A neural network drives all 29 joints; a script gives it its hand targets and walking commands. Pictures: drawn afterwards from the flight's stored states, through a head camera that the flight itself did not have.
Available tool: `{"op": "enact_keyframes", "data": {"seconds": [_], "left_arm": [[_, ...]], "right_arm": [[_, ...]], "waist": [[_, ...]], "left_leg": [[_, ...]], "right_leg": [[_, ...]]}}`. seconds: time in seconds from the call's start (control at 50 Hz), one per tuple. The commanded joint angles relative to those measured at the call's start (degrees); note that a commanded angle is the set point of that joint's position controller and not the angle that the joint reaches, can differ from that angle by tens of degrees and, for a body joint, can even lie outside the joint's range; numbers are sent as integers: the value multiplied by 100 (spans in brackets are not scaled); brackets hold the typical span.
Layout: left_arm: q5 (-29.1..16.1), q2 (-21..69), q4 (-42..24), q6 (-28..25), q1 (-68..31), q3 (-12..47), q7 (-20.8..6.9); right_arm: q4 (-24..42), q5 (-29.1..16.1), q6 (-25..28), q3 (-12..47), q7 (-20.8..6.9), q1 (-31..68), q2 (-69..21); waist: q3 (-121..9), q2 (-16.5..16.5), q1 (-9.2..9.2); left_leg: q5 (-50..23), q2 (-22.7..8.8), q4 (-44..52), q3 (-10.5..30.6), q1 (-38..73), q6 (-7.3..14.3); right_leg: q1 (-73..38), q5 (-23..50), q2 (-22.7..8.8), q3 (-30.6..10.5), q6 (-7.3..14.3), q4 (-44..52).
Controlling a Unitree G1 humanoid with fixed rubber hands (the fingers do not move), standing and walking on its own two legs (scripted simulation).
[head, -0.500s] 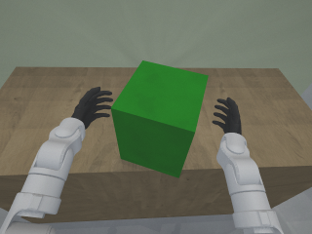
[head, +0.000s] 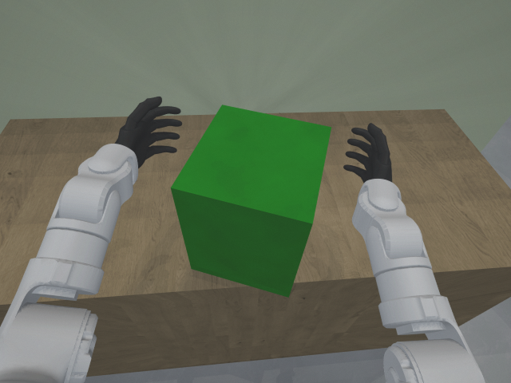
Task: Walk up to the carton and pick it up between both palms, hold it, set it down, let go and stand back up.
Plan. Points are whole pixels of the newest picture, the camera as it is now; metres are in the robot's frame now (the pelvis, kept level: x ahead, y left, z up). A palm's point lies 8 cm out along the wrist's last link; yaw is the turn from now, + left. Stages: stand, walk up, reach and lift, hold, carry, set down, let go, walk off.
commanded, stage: reach and lift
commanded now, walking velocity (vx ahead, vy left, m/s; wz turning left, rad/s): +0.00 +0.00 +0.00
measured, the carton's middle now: (256, 203) +0.43 -0.02 +0.01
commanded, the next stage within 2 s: none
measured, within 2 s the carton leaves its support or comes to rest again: neither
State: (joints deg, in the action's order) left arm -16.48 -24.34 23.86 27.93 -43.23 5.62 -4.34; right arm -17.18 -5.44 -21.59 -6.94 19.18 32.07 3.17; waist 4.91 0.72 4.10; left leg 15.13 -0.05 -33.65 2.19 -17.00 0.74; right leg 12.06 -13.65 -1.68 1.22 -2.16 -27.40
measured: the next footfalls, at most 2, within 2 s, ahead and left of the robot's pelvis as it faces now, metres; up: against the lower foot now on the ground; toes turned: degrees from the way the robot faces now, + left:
none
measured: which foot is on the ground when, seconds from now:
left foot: down 0.00-1.00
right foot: down 0.00-1.00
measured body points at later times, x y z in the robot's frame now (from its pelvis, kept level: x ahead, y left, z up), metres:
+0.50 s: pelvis -0.01 +0.00 +0.00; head +0.06 +0.01 +0.44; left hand +0.46 +0.18 +0.09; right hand +0.36 -0.22 +0.03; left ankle +0.03 +0.10 -0.73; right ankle +0.01 -0.16 -0.73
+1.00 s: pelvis +0.01 +0.00 -0.01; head +0.12 +0.01 +0.43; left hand +0.48 +0.16 +0.01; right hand +0.39 -0.21 +0.00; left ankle +0.03 +0.10 -0.73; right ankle +0.01 -0.16 -0.73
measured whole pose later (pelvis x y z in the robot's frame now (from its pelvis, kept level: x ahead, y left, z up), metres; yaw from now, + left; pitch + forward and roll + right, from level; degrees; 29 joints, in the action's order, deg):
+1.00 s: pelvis +0.01 +0.00 -0.01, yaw -1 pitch +21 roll -3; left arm -15.9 -20.8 60.8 -5.4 -47.6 5.8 -4.9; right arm -44.8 -5.5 11.5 -6.9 18.3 32.2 1.8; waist -7.7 -2.1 6.0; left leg 12.0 -0.3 -33.6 2.2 -42.9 0.7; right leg 37.9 -10.4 -1.5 1.2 -2.2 -27.2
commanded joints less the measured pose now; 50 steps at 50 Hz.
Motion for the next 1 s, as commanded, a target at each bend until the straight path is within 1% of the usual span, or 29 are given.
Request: {"op": "enact_keyframes", "data": {"seconds": [0.0,0.06,0.08,0.1,0.12,0.16,0.18,0.2,0.22,0.28,0.3,0.36,0.46,0.5,0.52,0.54,0.56,0.6,0.62,0.64,0.68,0.7,0.78,0.8,0.82,0.84,0.88,0.92,0.98], "left_arm": [[-462,-1535,120,-402,-3993,-571,-8],[-386,-1391,769,-491,-3878,-552,-61],[-293,-1344,825,-554,-3794,-565,-81],[-274,-1267,904,-617,-3828,-512,-104],[-202,-1221,1265,-684,-3655,-537,-139],[-111,-1127,1389,-913,-3618,-590,-185],[-36,-1002,1381,-1066,-3541,-530,-196],[13,-979,1305,-1200,-3559,-580,-207],[7,-890,1444,-1353,-3528,-523,-209],[94,-739,1836,-1858,-3458,-533,-192],[86,-677,1863,-2016,-3468,-472,-181],[21,-417,2591,-2485,-3477,-233,-156],[-237,-309,2861,-3235,-3658,28,-50],[-345,-249,3044,-3440,-3758,124,-18],[-338,-218,3281,-3516,-3681,183,-17],[-315,-180,3065,-3608,-3717,173,-4],[-323,-236,3052,-3651,-3729,119,-2],[-289,-241,3300,-3755,-3630,102,-35],[-235,-278,3224,-3784,-3634,47,-30],[-167,-235,3226,-3792,-3480,11,-39],[-36,-258,3355,-3820,-3406,-127,-57],[28,-281,2992,-3848,-3403,-199,-58],[347,-274,2852,-3809,-3109,-514,-53],[428,-281,2533,-3822,-3095,-587,-49],[485,-249,2548,-3807,-3055,-620,-44],[547,-211,2244,-3827,-3000,-657,-23],[632,-105,2236,-3806,-2986,-683,-2],[677,54,2214,-3797,-2760,-715,-16],[800,234,2079,-3811,-2807,-720,-26]], "right_arm": [[488,-741,297,-747,-14,3230,1244],[175,-703,400,-712,-14,3238,1176],[16,-645,431,-716,-10,3154,1114],[-64,-606,502,-747,5,3105,1109],[-279,-602,538,-619,-20,3034,998],[-383,-504,724,-615,-24,2922,876],[-566,-424,835,-652,-19,2784,821],[-576,-406,981,-627,-35,2771,792],[-690,-359,1101,-651,-51,2732,721],[-965,-290,1554,-522,-98,2783,540],[-972,-294,1703,-484,-115,2799,475],[-1341,-200,2100,-452,-169,2954,339],[-1288,-142,2740,-378,-240,3220,242],[-1435,-128,2862,-391,-248,3256,248],[-1556,-91,2904,-360,-266,3238,221],[-1529,-51,2986,-350,-260,3178,224],[-1520,-91,3017,-299,-255,3184,242],[-1808,-94,3068,-220,-240,3019,201],[-1802,-91,3112,-206,-223,2979,184],[-1850,-102,3146,-198,-207,2825,194],[-1975,-110,3231,-145,-167,2778,137],[-1874,-131,3304,-153,-164,2690,180],[-1902,-188,3526,18,-112,2381,96],[-1772,-215,3609,95,-106,2366,98],[-1840,-223,3675,122,-105,2364,93],[-1780,-236,3748,154,-97,2244,75],[-1838,-263,3838,218,-101,2288,24],[-1835,-251,3904,296,-77,2088,-133],[-1925,-181,3971,286,-84,2105,-240]], "waist": [[-4029,-617,1043],[-3800,-482,1062],[-3819,-555,1047],[-3824,-582,1119],[-3666,-530,1069],[-3719,-521,1051],[-3712,-606,1133],[-3921,-656,1058],[-3889,-674,1138],[-4064,-737,1024],[-4186,-792,1012],[-4324,-770,997],[-5428,-825,885],[-5752,-867,925],[-5725,-773,932],[-5980,-860,907],[-6131,-795,870],[-5962,-726,917],[-6093,-731,860],[-6072,-707,904],[-5936,-657,875],[-6189,-749,857],[-6393,-819,779],[-6689,-898,687],[-6690,-913,697],[-6891,-1033,693],[-6819,-1134,629],[-6776,-1032,605],[-6611,-1105,628]], "left_leg": [[-1703,13,876,-307,1140,-262],[-1588,11,879,-322,1041,-232],[-1658,9,870,-310,1111,-242],[-1775,8,828,-307,1158,-275],[-1795,13,802,-299,1124,-263],[-1909,17,761,-297,1128,-254],[-2011,4,734,-293,1185,-272],[-2247,-4,661,-280,1305,-308],[-2327,-14,602,-245,1371,-325],[-2496,-37,445,-212,1364,-348],[-2544,-49,393,-205,1382,-368],[-2144,-90,325,-151,1166,-400],[-2046,-100,-45,-134,906,-446],[-2019,-119,-167,-115,879,-490],[-1900,-105,-192,-112,792,-469],[-2025,-120,-231,-114,905,-481],[-2146,-114,-270,-153,930,-489],[-1942,-90,-270,-156,762,-455],[-1931,-82,-244,-178,749,-444],[-2047,-73,-240,-198,779,-444],[-2133,-58,-265,-211,654,-426],[-2333,-53,-271,-239,774,-460],[-3102,-17,-407,-232,861,-528],[-3423,-3,-465,-243,931,-559],[-3636,-11,-504,-233,949,-591],[-3932,-8,-550,-237,1157,-630],[-4220,-30,-639,-211,1215,-678],[-4330,-41,-635,-246,1243,-685],[-4314,-57,-601,-227,1299,-680]], "right_leg": [[-1028,2942,362,85,129,428],[-928,2844,363,96,121,443],[-955,2849,368,111,137,445],[-883,2878,388,148,134,441],[-844,2842,396,133,142,455],[-811,2850,388,149,134,436],[-685,2828,394,180,148,426],[-620,2855,416,199,157,407],[-430,2746,430,236,162,405],[-72,2490,450,256,193,364],[55,2425,452,264,200,353],[534,1929,450,296,247,344],[1101,1789,477,320,289,128],[1380,1733,461,333,303,64],[1484,1626,469,325,304,65],[1505,1679,450,311,330,58],[1501,1774,455,293,312,66],[1577,1674,422,260,301,36],[1466,1707,415,239,302,33],[1455,1835,419,236,291,48],[1429,1953,404,197,289,42],[1319,2148,393,168,296,50],[1078,2879,415,118,236,16],[958,3211,421,102,214,-27],[967,3291,452,136,187,-55],[932,3520,464,132,173,-47],[1131,3520,502,140,173,-47],[1084,3619,517,136,153,-4],[1190,3444,532,146,165,47]]}}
